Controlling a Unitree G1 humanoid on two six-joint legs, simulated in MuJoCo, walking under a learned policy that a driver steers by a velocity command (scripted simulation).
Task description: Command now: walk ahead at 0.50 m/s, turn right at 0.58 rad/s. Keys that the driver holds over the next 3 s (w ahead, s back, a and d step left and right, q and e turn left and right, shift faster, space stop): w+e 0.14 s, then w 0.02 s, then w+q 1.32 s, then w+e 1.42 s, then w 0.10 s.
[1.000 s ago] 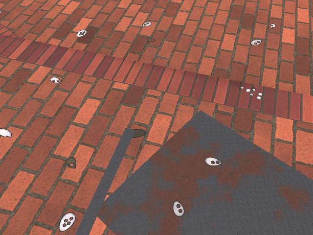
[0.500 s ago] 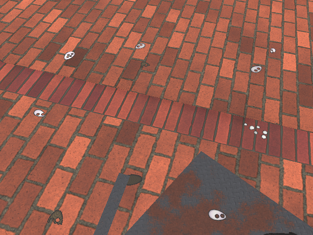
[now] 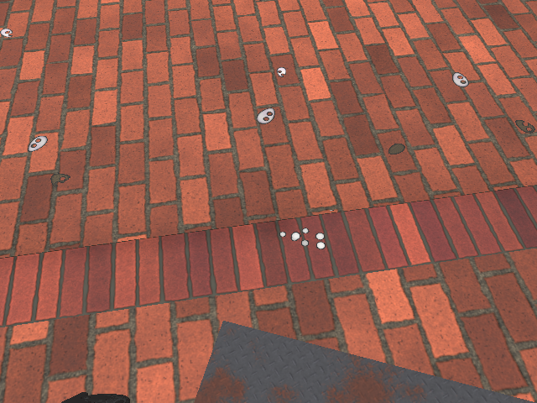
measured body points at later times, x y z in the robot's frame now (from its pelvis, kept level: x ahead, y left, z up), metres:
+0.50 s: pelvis +0.28 +0.00 +0.01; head +0.31 +0.01 +0.46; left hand +0.27 +0.27 -0.13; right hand +0.45 -0.24 -0.09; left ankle +0.42 +0.08 -0.71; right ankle +0.09 -0.05 -0.71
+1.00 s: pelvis +0.56 +0.01 +0.02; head +0.59 +0.02 +0.47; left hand +0.74 +0.27 -0.06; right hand +0.59 -0.28 -0.10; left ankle +0.42 +0.07 -0.71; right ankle +0.73 -0.08 -0.70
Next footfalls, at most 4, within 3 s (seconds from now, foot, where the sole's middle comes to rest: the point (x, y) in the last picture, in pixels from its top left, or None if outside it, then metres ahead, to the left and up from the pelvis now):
0.52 left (244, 395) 0.46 0.07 -0.75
1.04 right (291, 274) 0.77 -0.06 -0.75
1.56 left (180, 252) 0.86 0.24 -0.75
2.12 right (189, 173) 1.25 0.25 -0.86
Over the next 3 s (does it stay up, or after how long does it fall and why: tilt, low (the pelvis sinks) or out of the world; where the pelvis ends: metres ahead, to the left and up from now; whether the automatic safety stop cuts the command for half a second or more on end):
stays up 1.53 0.37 -0.09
